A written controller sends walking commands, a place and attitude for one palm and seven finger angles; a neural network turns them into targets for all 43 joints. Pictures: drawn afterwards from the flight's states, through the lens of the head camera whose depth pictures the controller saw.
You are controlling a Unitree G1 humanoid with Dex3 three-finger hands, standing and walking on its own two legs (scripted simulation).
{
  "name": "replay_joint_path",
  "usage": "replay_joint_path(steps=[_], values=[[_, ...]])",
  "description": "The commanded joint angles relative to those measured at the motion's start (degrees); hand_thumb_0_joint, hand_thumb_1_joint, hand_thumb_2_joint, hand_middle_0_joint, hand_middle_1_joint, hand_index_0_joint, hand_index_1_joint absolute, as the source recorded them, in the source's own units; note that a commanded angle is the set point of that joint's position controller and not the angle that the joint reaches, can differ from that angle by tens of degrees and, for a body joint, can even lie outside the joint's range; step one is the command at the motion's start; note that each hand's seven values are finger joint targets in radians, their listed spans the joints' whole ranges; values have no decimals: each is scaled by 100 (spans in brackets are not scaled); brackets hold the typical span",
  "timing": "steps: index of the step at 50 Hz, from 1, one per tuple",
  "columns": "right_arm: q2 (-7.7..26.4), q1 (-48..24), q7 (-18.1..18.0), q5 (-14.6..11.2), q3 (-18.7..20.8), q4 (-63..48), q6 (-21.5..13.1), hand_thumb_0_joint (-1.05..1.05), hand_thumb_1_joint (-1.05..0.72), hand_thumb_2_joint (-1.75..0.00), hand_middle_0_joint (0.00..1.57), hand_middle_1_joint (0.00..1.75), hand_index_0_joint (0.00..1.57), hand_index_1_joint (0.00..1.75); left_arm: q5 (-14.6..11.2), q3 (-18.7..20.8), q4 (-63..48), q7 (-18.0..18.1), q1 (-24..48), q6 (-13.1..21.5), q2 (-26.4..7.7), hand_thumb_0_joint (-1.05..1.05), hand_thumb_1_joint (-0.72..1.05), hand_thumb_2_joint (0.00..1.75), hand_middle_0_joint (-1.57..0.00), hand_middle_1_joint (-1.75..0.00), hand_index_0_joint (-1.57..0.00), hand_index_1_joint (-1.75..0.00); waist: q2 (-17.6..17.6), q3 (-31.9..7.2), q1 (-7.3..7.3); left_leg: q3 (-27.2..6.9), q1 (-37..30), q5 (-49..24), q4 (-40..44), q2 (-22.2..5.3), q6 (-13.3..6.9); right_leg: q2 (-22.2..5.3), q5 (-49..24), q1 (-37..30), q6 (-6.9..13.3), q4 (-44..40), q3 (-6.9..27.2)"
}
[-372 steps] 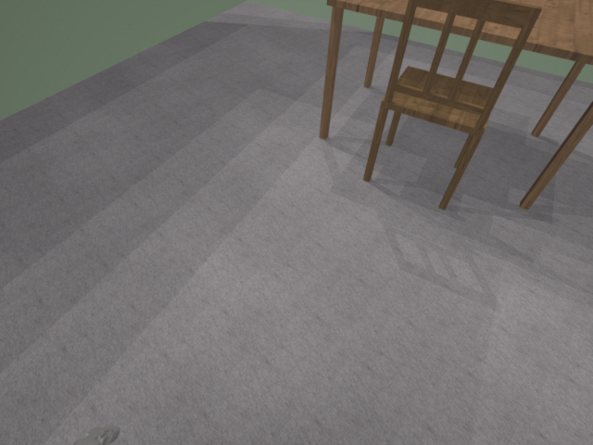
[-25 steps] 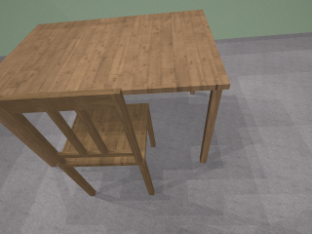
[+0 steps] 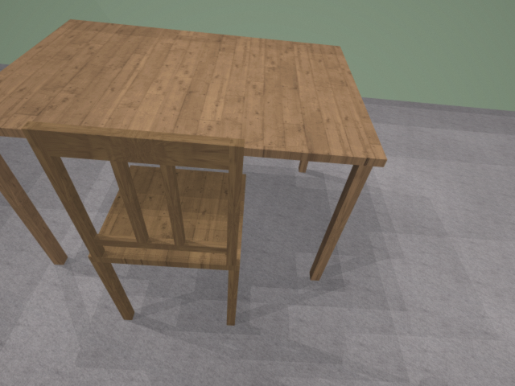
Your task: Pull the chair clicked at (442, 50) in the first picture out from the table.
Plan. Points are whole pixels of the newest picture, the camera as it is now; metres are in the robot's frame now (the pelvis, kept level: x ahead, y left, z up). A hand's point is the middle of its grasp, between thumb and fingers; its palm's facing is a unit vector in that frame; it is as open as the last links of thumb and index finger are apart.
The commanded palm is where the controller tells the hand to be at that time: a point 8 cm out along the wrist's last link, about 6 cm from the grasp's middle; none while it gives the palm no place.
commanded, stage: come to a stop and stand still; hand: left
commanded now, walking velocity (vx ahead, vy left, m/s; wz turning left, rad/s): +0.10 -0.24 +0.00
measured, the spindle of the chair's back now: (132, 204) +0.51 +0.32 -0.10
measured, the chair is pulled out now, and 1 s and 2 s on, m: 0.00 0.00 0.00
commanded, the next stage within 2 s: look again from close up in 0.72 s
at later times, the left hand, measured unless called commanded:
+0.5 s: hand out of the picture +0.12 +0.16 -0.18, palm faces +0.02 -0.98 -0.20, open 7.3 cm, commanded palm none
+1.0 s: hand out of the picture -0.01 +0.16 -0.19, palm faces +0.01 -0.98 -0.19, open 7.3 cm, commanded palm none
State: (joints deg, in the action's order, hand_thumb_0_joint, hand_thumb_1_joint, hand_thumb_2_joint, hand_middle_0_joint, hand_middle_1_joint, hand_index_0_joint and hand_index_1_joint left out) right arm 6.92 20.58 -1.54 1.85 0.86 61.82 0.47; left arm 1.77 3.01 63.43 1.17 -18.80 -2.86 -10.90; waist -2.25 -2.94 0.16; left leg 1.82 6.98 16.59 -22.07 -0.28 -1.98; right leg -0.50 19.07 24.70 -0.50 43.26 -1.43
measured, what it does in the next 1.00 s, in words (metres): steps on the spot: right foot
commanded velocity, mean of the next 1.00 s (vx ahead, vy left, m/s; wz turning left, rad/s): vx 0.00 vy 0.00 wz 0.00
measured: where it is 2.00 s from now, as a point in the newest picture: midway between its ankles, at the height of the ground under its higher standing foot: outside the picture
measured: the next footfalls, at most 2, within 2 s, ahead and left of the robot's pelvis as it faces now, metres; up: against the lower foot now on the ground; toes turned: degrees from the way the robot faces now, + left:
right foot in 0.32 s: +0.07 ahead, -0.12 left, +0.00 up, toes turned -5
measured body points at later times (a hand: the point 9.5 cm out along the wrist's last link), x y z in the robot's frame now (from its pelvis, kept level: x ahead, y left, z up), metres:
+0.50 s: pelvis +0.05 -0.01 -0.01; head +0.07 -0.01 +0.44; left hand +0.12 +0.21 -0.17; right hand -0.01 -0.20 -0.17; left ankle -0.05 +0.09 -0.75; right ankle +0.03 -0.11 -0.75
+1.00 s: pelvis +0.01 -0.01 -0.01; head +0.03 -0.01 +0.44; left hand -0.01 +0.21 -0.17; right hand +0.02 -0.23 -0.17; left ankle -0.05 +0.09 -0.75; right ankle +0.03 -0.11 -0.75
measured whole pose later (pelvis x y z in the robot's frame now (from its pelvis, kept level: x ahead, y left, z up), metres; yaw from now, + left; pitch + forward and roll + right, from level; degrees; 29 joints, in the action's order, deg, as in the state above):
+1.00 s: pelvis +0.01 -0.01 -0.01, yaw -1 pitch -1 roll -1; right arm 9.5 15.7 -1.8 0.9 0.4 61.2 -1.1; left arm 0.7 -0.8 65.2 2.3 -17.5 1.0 -7.1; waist 1.9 2.8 0.2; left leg 3.1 6.9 21.3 -28.9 -0.6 -1.2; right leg 0.2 13.5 14.6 1.5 28.7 -4.7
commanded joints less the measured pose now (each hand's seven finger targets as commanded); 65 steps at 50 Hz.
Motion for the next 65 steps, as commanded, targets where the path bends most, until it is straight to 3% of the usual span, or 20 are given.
replay_joint_path(steps=[1,5,9,12,14,15,16,17,19,20,24,28,40,41,42,43,45,46,53,65], values=[[716,190,-152,-59,33,-145,-242,0,-90,-90,20,30,20,30,11,66,-167,-100,-57,217,-198,0,90,90,-20,-30,-20,-30,867,1120,64,-1147,356,10,1537,-1192,-59,-64,-518,898,-103,1300,301],[537,768,-244,-68,-50,190,-337,0,-90,-90,20,30,20,30,-70,-14,-197,-18,181,258,-127,0,90,90,-20,-30,-20,-30,1089,759,-37,-705,-546,-4032,698,-1252,-278,-120,-164,717,-186,956,161],[580,1020,-262,-40,-13,396,-279,0,-90,-90,20,30,20,30,-126,-105,-310,11,726,289,-21,0,90,90,-20,-30,-20,-30,1219,614,-268,-710,-909,-5366,204,-1353,-512,-123,277,116,-91,-263,-149],[580,962,-251,-66,43,473,-218,0,-90,-90,20,30,20,30,-159,-98,-244,30,677,291,35,0,90,90,-20,-30,-20,-30,1217,592,-211,-709,-719,-4856,83,-1263,-493,-88,-31,-465,2,-1051,-239],[513,881,-246,-114,58,458,-211,0,-90,-90,20,30,20,30,-161,-87,-127,48,352,339,-43,0,90,90,-20,-30,-20,-30,932,448,-33,-601,-464,-4357,-263,-1083,-245,-156,-1111,-1268,32,-2122,-208],[406,907,-229,-157,46,418,-235,0,-90,-90,20,30,20,30,-157,-69,-13,76,73,388,-196,0,90,90,-20,-30,-20,-30,617,180,45,-488,52,-3750,-556,-927,-62,-430,-2246,-2156,114,-2249,97],[240,878,-209,-199,8,363,-250,0,-90,-90,20,30,20,30,-161,-57,112,119,-171,442,-355,0,90,90,-20,-30,-20,-30,157,-76,54,-329,763,-2405,-617,-729,132,-1003,-3836,-2977,331,-1892,620],[170,810,-181,-207,-5,366,-243,0,-90,-90,20,30,20,30,-169,-72,190,138,-181,457,-448,0,90,90,-20,-30,-20,-30,-98,5,37,-178,1078,-929,-383,-473,258,-1472,-4741,-3076,625,-1672,752],[139,789,-167,-158,6,435,-178,0,-90,-90,20,30,20,30,-189,-90,174,179,-80,466,-394,0,90,90,-20,-30,-20,-30,-732,16,3,-162,805,-629,-223,-475,291,-1335,-5129,-2848,712,-1588,590],[188,775,-161,-155,7,492,-165,0,-90,-90,20,30,20,30,-186,-126,160,188,36,462,-298,0,90,90,-20,-30,-20,-30,-773,74,-17,-87,593,-607,-123,-514,292,-1217,-4798,-2558,607,-1739,459],[265,755,-204,-114,-6,616,-194,0,-90,-90,20,30,20,30,-211,-171,54,202,261,412,-90,0,90,90,-20,-30,-20,-30,246,412,-49,-292,-10,-3067,124,-719,194,-679,-3698,-2035,333,-1582,168],[336,554,-220,-117,28,551,-175,0,-90,-90,20,30,20,30,-185,-149,52,202,253,395,-141,0,90,90,-20,-30,-20,-30,595,260,-49,-223,-342,-3398,40,-730,171,-620,-3498,-1993,305,-1716,174],[543,135,-187,-121,-11,437,-117,0,-90,-90,20,30,20,30,-162,-203,163,150,176,396,-256,0,90,90,-20,-30,-20,-30,304,633,-53,-243,-227,-1894,371,-705,144,-655,-2837,-1844,318,-2138,309],[877,-537,-69,-173,56,-24,-200,0,-90,-90,20,30,20,30,-70,-158,336,361,-512,543,-501,0,90,90,-20,-30,-20,-30,-131,1043,287,136,691,-1720,-1000,-654,208,-881,-5092,-1722,16,-1899,502],[548,-208,-63,-159,28,-255,-140,0,-90,-90,20,30,20,30,-88,-130,110,327,-477,582,-618,0,90,90,-20,-30,-20,-30,-90,595,-22,-112,863,316,-960,-388,153,-1240,-4868,-2023,355,-1934,931],[491,-202,-52,-120,27,-277,-101,0,-90,-90,20,30,20,30,-87,-131,-34,241,-181,590,-707,0,90,90,-20,-30,-20,-30,440,548,-67,-5,765,498,-647,-373,141,-1339,-4271,-1943,567,-1992,1000],[491,148,-12,-105,-6,-163,-154,0,-90,-90,20,30,20,30,-111,-215,-129,169,73,595,-480,0,90,90,-20,-30,-20,-30,454,220,-239,-188,229,23,-322,-380,140,-965,-1801,-1357,592,-2055,712],[547,251,-6,-87,-10,-164,-192,0,-90,-90,20,30,20,30,-120,-220,-159,148,117,581,-374,0,90,90,-20,-30,-20,-30,486,172,-232,-305,194,-356,-205,-508,74,-745,-1469,-1344,515,-1924,588],[655,103,-24,-105,-100,-222,-225,0,-90,-90,20,30,20,30,-124,-293,-88,60,20,433,-196,0,90,90,-20,-30,-20,-30,268,1060,-42,-536,980,80,377,-608,-81,-469,-515,-1247,340,-1936,333],[547,341,-34,-94,-166,75,-269,0,-90,-90,20,30,20,30,-140,-297,-6,66,-161,429,-87,0,90,90,-20,-30,-20,-30,268,1002,27,-506,1030,110,562,-538,-94,-504,-823,-1413,311,-1834,352]])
